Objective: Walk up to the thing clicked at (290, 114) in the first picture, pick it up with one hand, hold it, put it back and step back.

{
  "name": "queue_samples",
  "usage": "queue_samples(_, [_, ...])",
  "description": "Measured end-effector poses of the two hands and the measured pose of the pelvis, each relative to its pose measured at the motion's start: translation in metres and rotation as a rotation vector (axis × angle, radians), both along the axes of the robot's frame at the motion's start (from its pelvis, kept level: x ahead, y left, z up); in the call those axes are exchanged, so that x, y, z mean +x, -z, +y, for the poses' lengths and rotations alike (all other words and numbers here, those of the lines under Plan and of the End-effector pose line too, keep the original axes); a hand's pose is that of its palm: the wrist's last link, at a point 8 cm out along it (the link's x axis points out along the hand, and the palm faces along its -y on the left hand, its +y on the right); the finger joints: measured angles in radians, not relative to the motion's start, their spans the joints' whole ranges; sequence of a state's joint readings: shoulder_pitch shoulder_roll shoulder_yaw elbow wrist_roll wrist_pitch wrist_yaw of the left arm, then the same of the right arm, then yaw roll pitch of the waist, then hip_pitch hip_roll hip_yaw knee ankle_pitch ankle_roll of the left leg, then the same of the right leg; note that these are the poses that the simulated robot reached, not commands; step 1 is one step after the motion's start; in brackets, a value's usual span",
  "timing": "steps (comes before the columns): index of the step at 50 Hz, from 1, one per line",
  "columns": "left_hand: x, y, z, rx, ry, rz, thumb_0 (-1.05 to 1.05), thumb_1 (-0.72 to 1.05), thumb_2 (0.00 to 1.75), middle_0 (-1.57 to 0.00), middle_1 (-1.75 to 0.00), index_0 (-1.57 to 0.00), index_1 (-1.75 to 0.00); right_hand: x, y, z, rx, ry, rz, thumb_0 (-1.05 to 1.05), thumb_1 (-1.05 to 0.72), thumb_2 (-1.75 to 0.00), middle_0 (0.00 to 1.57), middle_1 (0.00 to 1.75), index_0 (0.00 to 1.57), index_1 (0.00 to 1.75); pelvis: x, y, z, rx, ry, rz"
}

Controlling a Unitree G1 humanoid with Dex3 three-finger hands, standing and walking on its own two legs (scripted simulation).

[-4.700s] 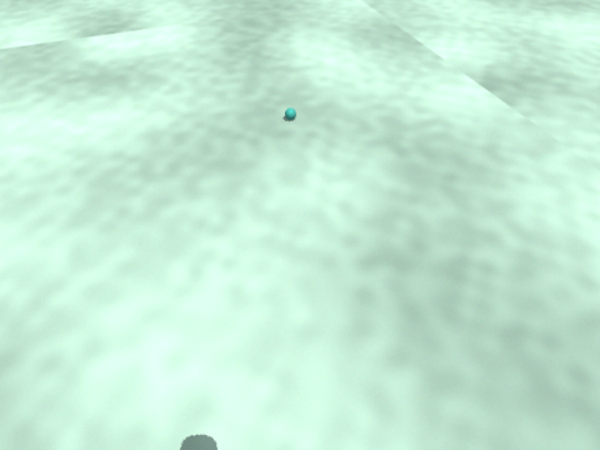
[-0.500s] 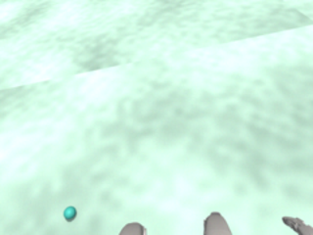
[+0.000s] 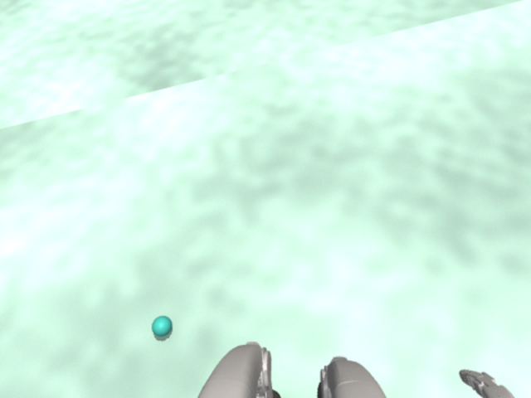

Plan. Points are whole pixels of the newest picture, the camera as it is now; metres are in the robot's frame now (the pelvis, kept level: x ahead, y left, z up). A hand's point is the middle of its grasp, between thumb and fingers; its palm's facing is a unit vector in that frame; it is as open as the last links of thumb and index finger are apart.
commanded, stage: walk up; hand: left
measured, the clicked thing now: (162, 326) +0.38 +0.44 -0.70
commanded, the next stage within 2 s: none
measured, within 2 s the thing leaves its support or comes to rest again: neither
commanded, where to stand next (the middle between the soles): -0.02 +0.29 m, yaw -7 degrees
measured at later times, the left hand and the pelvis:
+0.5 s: hand out of the picture -0.04 +0.54 -0.13, palm faces -0.04 -0.82 -0.57, open 7.4 cm; pelvis -0.11 +0.22 +0.00, yaw -1 degrees
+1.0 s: hand out of the picture -0.03 +0.64 -0.13, palm faces -0.14 -0.90 -0.42, open 7.4 cm; pelvis -0.15 +0.36 +0.02, yaw -7 degrees
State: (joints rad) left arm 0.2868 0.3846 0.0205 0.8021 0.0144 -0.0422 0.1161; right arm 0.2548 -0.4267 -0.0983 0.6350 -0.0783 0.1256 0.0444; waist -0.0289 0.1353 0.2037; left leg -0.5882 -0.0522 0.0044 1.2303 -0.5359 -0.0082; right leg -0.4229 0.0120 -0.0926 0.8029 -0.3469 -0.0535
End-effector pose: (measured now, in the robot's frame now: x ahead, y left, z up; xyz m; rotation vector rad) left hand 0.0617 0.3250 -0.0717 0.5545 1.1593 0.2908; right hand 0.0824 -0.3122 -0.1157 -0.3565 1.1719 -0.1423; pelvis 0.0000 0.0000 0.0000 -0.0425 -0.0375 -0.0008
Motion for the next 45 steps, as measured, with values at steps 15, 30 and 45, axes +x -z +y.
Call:
queue_samples(15, [-0.062,-0.003,0.208,0.126,0.007,-0.066,0.0,0.9,0.89,-0.21,-0.3,-0.21,-0.3,-0.027,0.0,0.135,-0.055,-0.046,-0.113,0.0,-0.9,-0.9,0.2,0.3,0.2,0.3,-0.075,0.026,0.158,0.07,0.015,-0.021])
queue_samples(30, [-0.139,0.01,0.252,-0.018,0.02,0.06,0.01,0.9,0.89,-0.2,-0.3,-0.2,-0.3,-0.152,0.007,0.249,0.011,0.09,-0.008,0.0,-0.9,-0.9,0.21,0.3,0.2,0.3,-0.133,0.004,0.255,-0.001,0.072,-0.001])
queue_samples(45, [-0.116,0.015,0.34,-0.122,0.065,-0.026,0.01,0.9,0.89,-0.2,-0.3,-0.2,-0.3,-0.227,-0.011,0.343,-0.043,0.159,0.003,0.0,-0.9,-0.9,0.21,0.3,0.2,0.3,-0.15,-0.004,0.352,0.062,0.103,-0.02])
